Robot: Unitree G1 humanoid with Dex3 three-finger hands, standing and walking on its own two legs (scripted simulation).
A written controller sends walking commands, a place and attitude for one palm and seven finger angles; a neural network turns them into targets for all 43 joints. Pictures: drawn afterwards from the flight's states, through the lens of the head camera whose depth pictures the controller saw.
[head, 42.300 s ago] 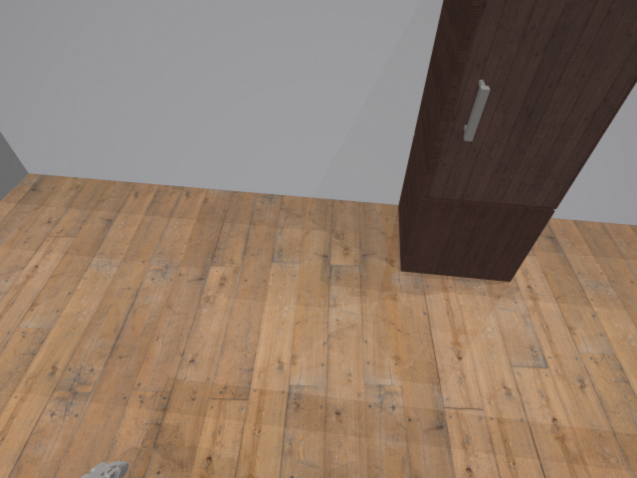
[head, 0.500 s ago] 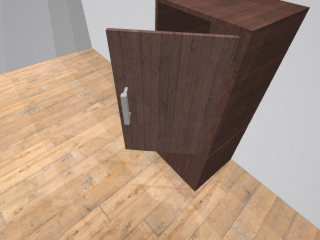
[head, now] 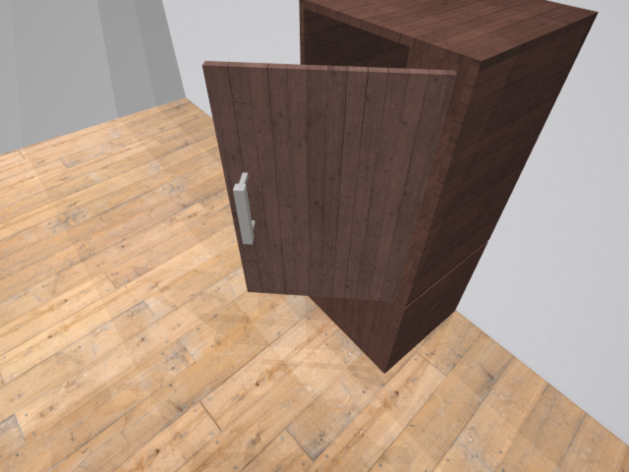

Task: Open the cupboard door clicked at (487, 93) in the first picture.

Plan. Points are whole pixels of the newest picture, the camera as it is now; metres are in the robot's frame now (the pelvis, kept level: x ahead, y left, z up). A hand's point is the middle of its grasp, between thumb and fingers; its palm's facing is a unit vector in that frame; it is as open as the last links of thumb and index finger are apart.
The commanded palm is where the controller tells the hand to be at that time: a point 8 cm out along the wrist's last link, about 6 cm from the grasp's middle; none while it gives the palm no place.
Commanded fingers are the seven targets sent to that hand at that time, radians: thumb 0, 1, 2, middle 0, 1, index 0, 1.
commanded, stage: look again from close up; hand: left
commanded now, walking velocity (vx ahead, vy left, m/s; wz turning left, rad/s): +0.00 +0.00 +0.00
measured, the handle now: (246, 209) +0.60 +0.17 -0.03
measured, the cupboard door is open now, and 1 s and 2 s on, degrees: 46 46 46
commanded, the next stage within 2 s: shuffle to correct the standing spot in 0.44 s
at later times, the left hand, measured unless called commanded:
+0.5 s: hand out of the picture +0.05 +0.20 -0.16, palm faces -0.02 -0.96 -0.26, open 7.4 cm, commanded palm none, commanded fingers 0.00 0.90 0.90 -0.20 -0.30 -0.20 -0.30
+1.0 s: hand out of the picture +0.02 +0.15 -0.18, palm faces +0.03 -0.99 -0.15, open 7.4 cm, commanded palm none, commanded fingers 0.00 0.90 0.90 -0.20 -0.30 -0.20 -0.30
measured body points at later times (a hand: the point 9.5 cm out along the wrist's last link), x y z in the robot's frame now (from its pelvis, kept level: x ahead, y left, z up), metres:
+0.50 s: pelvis +0.01 -0.01 +0.00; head +0.01 -0.01 +0.45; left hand +0.06 +0.25 -0.14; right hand +0.04 -0.27 -0.15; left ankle +0.04 +0.09 -0.74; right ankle +0.05 -0.13 -0.74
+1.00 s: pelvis +0.07 +0.00 +0.00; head +0.08 +0.01 +0.45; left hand +0.02 +0.20 -0.17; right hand +0.02 -0.21 -0.16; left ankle +0.04 +0.09 -0.74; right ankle +0.05 -0.13 -0.74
